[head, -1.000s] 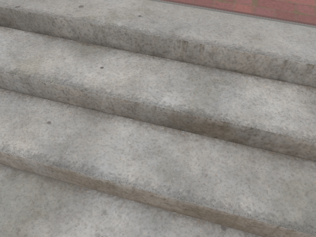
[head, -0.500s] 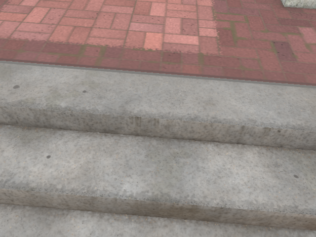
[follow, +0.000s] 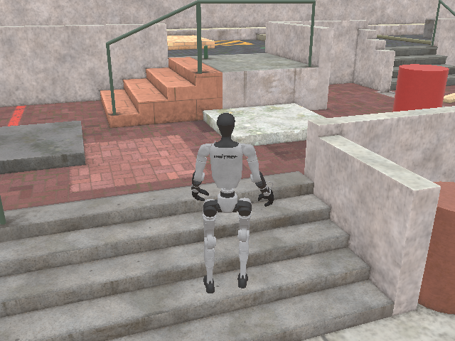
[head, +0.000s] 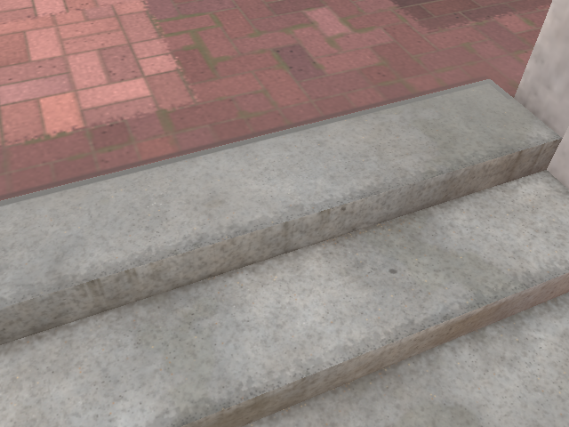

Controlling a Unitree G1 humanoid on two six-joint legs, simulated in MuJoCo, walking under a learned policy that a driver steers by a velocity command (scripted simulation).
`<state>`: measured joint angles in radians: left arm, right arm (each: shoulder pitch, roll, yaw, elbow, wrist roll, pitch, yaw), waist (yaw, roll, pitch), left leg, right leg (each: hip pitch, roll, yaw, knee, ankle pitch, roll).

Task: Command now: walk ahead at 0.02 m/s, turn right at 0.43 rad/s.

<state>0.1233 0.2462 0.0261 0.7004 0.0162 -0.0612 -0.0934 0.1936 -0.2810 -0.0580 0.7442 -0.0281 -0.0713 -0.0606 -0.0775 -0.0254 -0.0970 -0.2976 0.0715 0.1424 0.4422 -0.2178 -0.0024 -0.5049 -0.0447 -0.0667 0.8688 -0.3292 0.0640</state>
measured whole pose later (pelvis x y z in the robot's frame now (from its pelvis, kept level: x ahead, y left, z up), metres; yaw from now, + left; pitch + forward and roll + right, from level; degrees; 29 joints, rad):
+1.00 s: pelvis -0.03 -0.01 -0.01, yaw +21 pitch +5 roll +0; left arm 0.19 0.25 0.04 0.67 0.03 -0.06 0.00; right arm 0.21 -0.24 -0.03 0.65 0.00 -0.07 0.03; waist -0.03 -0.01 -0.08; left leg -0.42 -0.13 -0.21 0.58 -0.24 0.04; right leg -0.35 0.01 0.00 0.61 -0.35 0.06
